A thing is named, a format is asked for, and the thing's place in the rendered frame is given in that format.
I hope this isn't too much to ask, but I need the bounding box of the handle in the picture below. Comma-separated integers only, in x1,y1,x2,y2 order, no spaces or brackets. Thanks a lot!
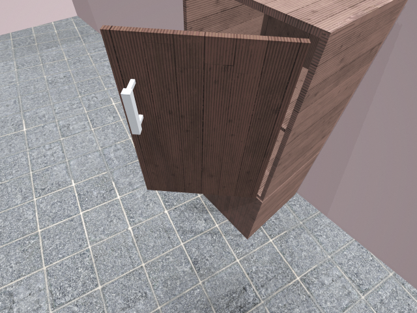
121,79,143,135

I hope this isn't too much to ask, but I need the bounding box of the cupboard door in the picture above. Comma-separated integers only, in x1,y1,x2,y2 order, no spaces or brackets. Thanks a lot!
100,25,311,198

